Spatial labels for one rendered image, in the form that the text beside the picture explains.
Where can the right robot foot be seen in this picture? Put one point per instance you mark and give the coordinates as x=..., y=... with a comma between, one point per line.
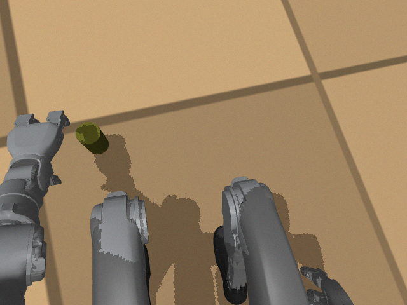
x=234, y=296

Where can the left robot arm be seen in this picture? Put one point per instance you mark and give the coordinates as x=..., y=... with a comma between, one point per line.
x=22, y=245

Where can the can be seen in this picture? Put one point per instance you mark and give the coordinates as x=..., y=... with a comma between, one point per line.
x=90, y=135

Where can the right robot hand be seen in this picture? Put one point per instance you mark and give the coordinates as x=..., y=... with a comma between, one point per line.
x=332, y=292

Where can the left robot hand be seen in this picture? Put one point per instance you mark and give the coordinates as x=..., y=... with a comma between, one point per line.
x=29, y=136

